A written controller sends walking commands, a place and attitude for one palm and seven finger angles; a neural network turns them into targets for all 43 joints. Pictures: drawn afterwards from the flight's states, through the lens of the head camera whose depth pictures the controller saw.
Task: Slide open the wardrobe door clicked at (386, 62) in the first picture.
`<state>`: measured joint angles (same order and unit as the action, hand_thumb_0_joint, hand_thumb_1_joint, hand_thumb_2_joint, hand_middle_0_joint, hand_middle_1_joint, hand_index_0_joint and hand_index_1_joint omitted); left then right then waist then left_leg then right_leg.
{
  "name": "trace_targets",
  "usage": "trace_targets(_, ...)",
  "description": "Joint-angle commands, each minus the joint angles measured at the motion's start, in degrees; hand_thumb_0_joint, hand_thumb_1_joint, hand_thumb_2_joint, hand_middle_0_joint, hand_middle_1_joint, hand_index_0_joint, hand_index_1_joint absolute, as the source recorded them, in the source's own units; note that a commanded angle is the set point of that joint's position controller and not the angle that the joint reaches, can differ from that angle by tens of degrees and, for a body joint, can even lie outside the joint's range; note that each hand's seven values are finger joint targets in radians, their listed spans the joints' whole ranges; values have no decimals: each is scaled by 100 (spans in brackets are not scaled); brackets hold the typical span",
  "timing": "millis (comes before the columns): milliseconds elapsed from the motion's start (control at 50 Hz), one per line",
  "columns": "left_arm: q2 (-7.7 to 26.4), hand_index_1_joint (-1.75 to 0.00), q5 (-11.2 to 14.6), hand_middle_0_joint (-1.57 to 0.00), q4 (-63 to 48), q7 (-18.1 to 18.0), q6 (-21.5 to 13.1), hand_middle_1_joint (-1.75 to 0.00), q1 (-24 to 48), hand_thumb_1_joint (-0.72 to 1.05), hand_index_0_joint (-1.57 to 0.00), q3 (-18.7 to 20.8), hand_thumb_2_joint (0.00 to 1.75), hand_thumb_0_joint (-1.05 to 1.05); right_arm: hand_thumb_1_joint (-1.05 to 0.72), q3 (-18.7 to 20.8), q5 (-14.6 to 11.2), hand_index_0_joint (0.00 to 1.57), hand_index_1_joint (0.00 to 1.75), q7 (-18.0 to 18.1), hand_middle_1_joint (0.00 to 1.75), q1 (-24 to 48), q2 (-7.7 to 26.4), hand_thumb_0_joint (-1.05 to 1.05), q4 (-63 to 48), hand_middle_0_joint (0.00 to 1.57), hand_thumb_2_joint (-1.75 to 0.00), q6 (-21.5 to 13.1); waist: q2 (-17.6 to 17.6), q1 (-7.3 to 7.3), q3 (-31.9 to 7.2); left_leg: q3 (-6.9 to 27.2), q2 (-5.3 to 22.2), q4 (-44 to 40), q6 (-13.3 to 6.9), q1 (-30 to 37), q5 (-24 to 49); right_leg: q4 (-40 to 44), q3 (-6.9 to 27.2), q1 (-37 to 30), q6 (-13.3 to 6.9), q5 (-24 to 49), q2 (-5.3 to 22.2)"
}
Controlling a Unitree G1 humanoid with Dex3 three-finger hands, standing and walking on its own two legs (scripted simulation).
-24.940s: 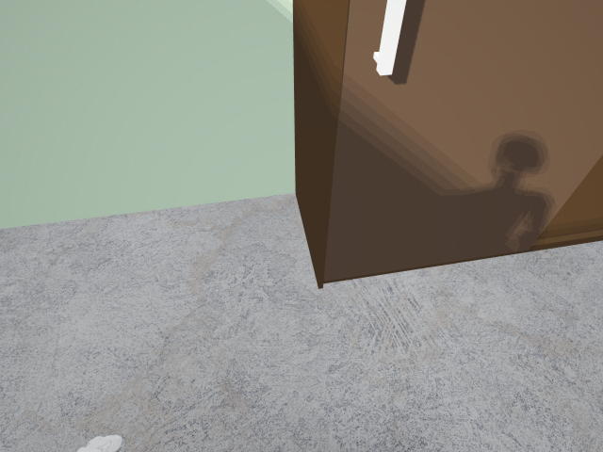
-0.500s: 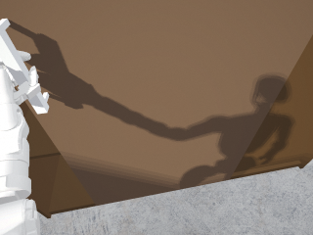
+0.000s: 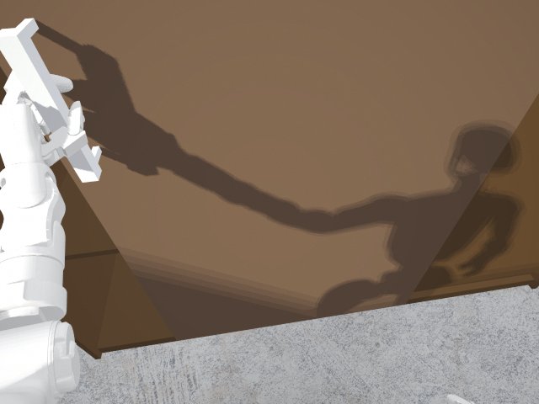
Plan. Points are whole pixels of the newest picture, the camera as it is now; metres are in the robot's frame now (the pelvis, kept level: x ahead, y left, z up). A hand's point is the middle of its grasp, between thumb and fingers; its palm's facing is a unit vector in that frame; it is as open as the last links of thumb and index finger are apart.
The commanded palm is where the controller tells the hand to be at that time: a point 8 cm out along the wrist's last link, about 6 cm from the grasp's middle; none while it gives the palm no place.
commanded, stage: stop walking and hold the door there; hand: left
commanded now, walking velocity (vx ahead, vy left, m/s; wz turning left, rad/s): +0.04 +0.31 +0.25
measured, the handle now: (63, 108) +0.44 +0.30 +0.24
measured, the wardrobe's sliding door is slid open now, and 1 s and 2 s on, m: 0.28 0.28 0.28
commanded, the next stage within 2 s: loosen the grip on the handle in 0.96 s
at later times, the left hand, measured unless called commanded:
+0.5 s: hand (76, 132) +0.40 +0.27 +0.23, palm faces +0.31 -0.94 -0.14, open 6.2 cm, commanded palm +0.37 +0.32 +0.20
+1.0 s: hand (74, 132) +0.40 +0.27 +0.23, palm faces +0.24 -0.97 -0.09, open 6.1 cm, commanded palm +0.37 +0.31 +0.20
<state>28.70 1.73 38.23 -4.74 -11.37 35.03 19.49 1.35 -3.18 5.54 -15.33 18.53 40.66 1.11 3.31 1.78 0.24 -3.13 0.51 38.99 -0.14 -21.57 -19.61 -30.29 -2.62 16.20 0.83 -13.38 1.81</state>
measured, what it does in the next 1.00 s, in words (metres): steps on the spot: left foot, then right foot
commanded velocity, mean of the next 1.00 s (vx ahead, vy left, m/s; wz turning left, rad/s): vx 0.04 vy -0.03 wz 0.02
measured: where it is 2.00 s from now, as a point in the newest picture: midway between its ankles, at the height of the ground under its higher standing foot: outside the picture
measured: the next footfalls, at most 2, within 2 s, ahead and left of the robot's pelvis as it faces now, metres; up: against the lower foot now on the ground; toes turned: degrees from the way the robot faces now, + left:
left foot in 0.14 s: +0.03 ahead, +0.19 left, +0.00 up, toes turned +6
right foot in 0.38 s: +0.00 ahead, -0.03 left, +0.00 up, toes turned -2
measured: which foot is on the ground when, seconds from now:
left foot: up 0.00-0.12, down 0.14-1.00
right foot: down 0.00-0.16, up 0.18-0.36, down 0.38-1.00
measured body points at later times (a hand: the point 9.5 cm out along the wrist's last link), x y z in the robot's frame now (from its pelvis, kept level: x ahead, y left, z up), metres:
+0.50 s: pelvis -0.04 +0.06 +0.00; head +0.01 +0.04 +0.44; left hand +0.38 +0.32 +0.23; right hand +0.10 -0.15 -0.14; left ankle +0.01 +0.18 -0.72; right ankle -0.04 -0.03 -0.73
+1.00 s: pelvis -0.05 +0.08 +0.00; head -0.03 +0.08 +0.45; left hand +0.38 +0.32 +0.23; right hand +0.07 -0.17 -0.11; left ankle -0.01 +0.19 -0.73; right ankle -0.04 -0.03 -0.73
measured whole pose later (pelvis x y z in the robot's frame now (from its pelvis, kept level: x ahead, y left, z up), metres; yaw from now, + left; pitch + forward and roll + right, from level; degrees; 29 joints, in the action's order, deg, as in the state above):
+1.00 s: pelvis -0.05 +0.08 +0.00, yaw +0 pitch +0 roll -1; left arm 20.6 4.8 40.9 -4.9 -10.1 46.3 11.6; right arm -1.5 -2.6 5.3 -13.7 14.4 40.3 0.1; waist 1.9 1.4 2.5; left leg -5.5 3.4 31.7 -0.8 -18.5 -13.0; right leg -29.1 -3.0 14.2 -0.7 -14.8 -0.9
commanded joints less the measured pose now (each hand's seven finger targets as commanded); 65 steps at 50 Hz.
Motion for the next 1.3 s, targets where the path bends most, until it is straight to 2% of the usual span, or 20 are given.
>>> trace_targets(0, 1886, -140, -136, -45, -576, -94, -14, -140, 1740, 90, -45, 561, 90, 0, -90, 195, 105, 20, 30, 35, 30, 388, 590, 0, -670, 20, -90, -266, -1495, -291, -1057, 728, 285, 743, 109, -441, -823, 690, 1386, -1012, -862, 2677, 2439)
trace_targets(80, 1356, -140, -52, -45, -1003, -33, -126, -140, 2308, 90, -45, 97, 90, 0, -90, 170, 141, 20, 30, 55, 30, 554, 408, 0, -582, 20, -90, -208, -1280, -111, -1126, -109, 41, -1178, 196, 1039, 858, 34, 388, -223, -237, 1989, 1848)
trace_targets(120, 783, -140, 6, -45, -1454, 22, -299, -140, 2581, 90, -45, -297, 90, 0, -90, 256, 99, 20, 30, 68, 30, 579, 557, 0, -718, 20, -90, -229, 136, -177, -1293, 745, 1038, -1457, -240, 1486, 2371, -961, -222, 365, 165, 830, 660)
trace_targets(140, 333, -140, 74, -45, -1599, 118, -335, -140, 2653, 90, -45, -727, 90, 0, -90, 238, 34, 20, 30, 39, 30, 464, 500, 0, -813, 20, -90, -200, 693, -120, -1388, 1354, 1671, -1572, -642, 1482, 3019, -1716, -327, 558, 284, -941, 177)
trace_targets(160, -33, -140, 82, -45, -1585, 148, -318, -140, 2567, 90, -45, -931, 90, 0, -90, 144, 59, 20, 30, -7, 30, 437, 357, 0, -874, 20, -90, -236, 828, -73, -1454, 1731, 1909, -1809, -934, 1392, 2866, -2386, -136, 770, 226, -1833, 38)
trace_targets(220, -256, -140, 121, -45, -1818, 98, -169, -140, 2943, 90, -45, -1187, 90, 0, -90, 130, 54, 20, 30, -32, 30, 431, 419, 0, -737, 20, -90, -374, 273, -39, -1436, 1418, 1812, -1494, -938, 1613, 3217, -2107, 84, 769, 162, -1370, 34)
trace_targets(320, 209, -140, 73, -45, -1656, 63, -8, -140, 3095, 90, -45, -867, 90, 0, -90, -30, 116, 20, 30, -120, 30, 455, 352, 0, -705, 20, -90, -437, 706, -146, -1691, 1074, 1664, -1184, -675, 1573, 2716, -51, 30, -242, 35, -653, -81)
trace_targets(420, 634, -140, 109, -45, -1169, 47, 128, -140, 3022, 90, -45, -538, 90, 0, -90, -65, 65, 20, 30, -60, 30, 538, 217, 0, -804, 20, -90, -441, -1776, -184, -1435, 204, 396, 174, 48, 66, 12, 872, 1410, -1266, -591, 1675, 1243)
trace_targets(480, 767, -140, 82, -45, -806, 28, 139, -140, 2902, 90, -45, -298, 90, 0, -90, -139, 119, 20, 30, 12, 30, 484, 215, 0, -685, 20, -90, -494, -1301, -250, -1346, 304, 307, 129, 58, -396, -463, 522, 1172, -1724, -746, 2537, 1380)
trace_targets(540, 740, -140, 100, -45, -774, 53, 113, -140, 2913, 90, -45, -344, 90, 0, -90, -110, 123, 20, 30, 75, 30, 426, 275, 0, -588, 20, -90, -452, -880, -199, -1382, 148, 320, -1014, 38, 482, 735, 242, 728, -1449, -455, 2453, 1116)
trace_targets(580, 426, -140, 123, -45, -773, 117, 53, -140, 2886, 90, -45, -577, 90, 0, -90, -35, 82, 20, 30, 37, 30, 460, 354, 0, -631, 20, -90, -406, -480, -262, -1470, 412, 785, -1104, -139, 1286, 2561, 168, 371, -856, -57, 1764, 593)
trace_targets(640, 142, -140, 148, -45, -790, 154, -30, -140, 2886, 90, -45, -832, 90, 0, -90, -14, 92, 20, 30, 17, 30, 439, 437, 0, -681, 20, -90, -317, 45, -185, -1254, 1002, 1211, -1339, -396, 1075, 2299, 182, 207, -596, 32, 364, 193)
trace_targets(1000, 74, -140, 188, -45, -367, 120, -59, -140, 2992, 90, -45, -915, 90, 0, -90, -11, 83, 20, 30, 52, 30, 322, 412, 0, -677, 20, -90, -308, -450, -160, -1408, 491, 954, -1104, -138, 1100, 1808, 580, 491, -477, -49, 613, 415)
trace_targets(1020, 214, -140, 175, -45, -306, 103, -64, -140, 3003, 90, -45, -799, 90, 0, -90, 0, 90, 20, 30, 57, 30, 286, 434, 0, -634, 20, -90, -310, -458, -165, -1415, 471, 942, -1077, -131, 1110, 1795, 606, 528, -455, -62, 631, 440)
trace_targets(1040, 3753, -140, -573, -45, -1523, -139, -363, -140, 7852, 90, -45, 1247, 90, 0, -90, -231, -104, 20, 30, 54, 30, -78, 161, 0, -873, 20, -90, -699, 395, -22, -1346, 346, 610, -1887, -232, 1106, -67, 363, 502, -694, 22, -1033, 0)
trace_targets(1060, 2132, -140, -846, -45, 493, 232, 220, -140, 6910, 78, -45, 388, 84, 0, -90, 431, 424, 20, 30, -92, 30, -323, 408, 0, -299, 20, -90, -1013, -1068, 553, -2469, 78, 64, -1253, -158, 946, 1358, 398, 310, -194, -354, 742, -143)
trace_targets(1080, 805, -140, -319, -45, 647, 231, 389, -140, 5567, 66, -45, -1, 78, 0, -90, 302, 293, 20, 30, -150, 30, -675, 463, 0, -515, 20, -90, -1080, -1744, 473, -2307, 177, 181, -1183, -264, 1149, 1716, 365, 92, -203, -264, 1202, -256)
trace_targets(1100, 1490, -140, -179, -45, 632, 228, 271, -140, 5420, 54, -45, 739, 73, 0, -90, 318, 408, 20, 30, -177, 30, -620, 605, 0, -456, 20, -90, -1210, -1658, 407, -2224, 199, 175, -1236, -259, 1285, 1597, 483, 233, -213, -229, 1243, -263)
trace_targets(1160, 604, -140, -131, -45, -8, 197, -22, -140, 5500, 17, -45, -244, 55, 0, -90, 132, 426, 20, 30, -295, 30, -379, 389, 0, -562, 20, -90, -1260, 236, 361, -1657, 196, 125, -1214, -163, 1427, 1187, 576, 392, 140, -363, 545, -196)
trace_targets(1280, 871, -137, -253, -42, 206, 133, -179, -137, 4627, -55, -42, -234, 20, 0, -90, 260, 294, 20, 30, -418, 30, -487, 528, 0, -614, 20, -90, -1180, -450, 313, -1517, 205, 73, -1232, -241, 819, 383, 704, 461, 157, -290, -308, -187)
